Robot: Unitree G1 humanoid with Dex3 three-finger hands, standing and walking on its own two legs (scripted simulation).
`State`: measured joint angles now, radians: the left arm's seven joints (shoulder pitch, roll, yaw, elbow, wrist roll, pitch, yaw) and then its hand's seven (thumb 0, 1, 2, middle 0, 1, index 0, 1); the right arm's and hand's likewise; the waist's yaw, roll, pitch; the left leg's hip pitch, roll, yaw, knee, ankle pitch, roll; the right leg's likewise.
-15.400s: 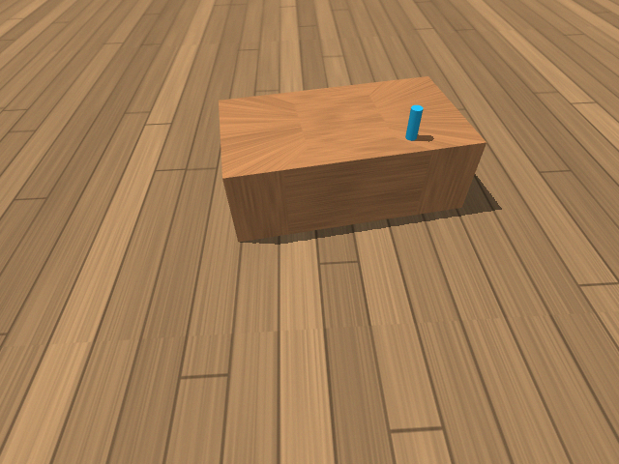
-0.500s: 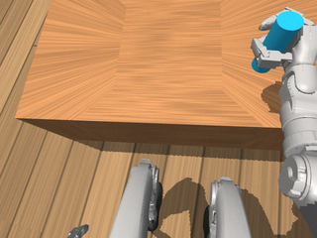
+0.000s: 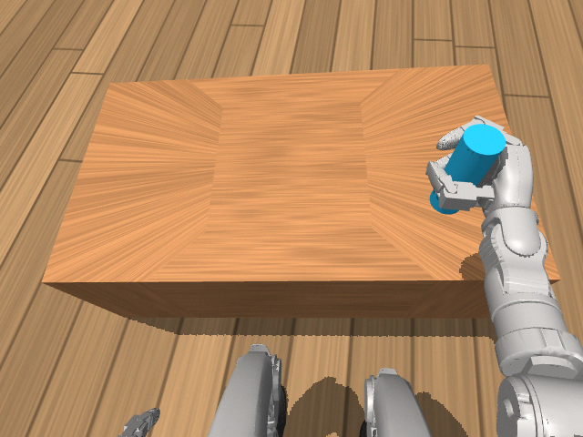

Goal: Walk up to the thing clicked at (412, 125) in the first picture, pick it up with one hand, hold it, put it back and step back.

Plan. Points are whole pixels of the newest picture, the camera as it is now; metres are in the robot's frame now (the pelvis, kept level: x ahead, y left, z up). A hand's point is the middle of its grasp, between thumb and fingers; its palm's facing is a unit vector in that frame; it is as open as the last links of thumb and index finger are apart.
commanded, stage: lift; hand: right
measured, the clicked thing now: (462, 174) +0.46 -0.16 +0.04
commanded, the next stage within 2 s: hold in 1.08 s
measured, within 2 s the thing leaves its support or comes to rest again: neither
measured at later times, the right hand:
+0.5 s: hand (492, 176) +0.41 -0.15 +0.12, palm faces +0.04 +1.00 -0.01, open 6.0 cm
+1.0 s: hand (521, 172) +0.39 -0.16 +0.15, palm faces +0.02 +1.00 +0.00, open 6.0 cm
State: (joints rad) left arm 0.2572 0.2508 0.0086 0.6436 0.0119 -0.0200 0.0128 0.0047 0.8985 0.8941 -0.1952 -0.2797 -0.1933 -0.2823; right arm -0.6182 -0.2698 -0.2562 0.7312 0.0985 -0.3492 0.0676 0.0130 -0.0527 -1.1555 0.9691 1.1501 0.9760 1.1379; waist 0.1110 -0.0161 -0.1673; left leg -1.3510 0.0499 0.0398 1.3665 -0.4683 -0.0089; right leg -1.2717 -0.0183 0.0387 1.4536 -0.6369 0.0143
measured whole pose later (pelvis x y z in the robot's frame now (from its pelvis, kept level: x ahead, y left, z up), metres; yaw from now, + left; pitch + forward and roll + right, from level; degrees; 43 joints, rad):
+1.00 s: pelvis +0.04 +0.00 +0.10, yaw +0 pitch +11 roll +1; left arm 0.25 0.24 0.02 0.69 0.00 -0.07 0.05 0.01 0.91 0.87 -0.19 -0.28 -0.20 -0.27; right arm -0.20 -0.20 -0.15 0.47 0.18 -0.37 0.13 0.01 -0.05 -1.16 0.98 1.14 0.98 1.13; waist 0.03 -0.01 -0.07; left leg -0.72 0.03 0.04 0.89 -0.36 -0.02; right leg -0.64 -0.03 0.02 0.95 -0.50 0.01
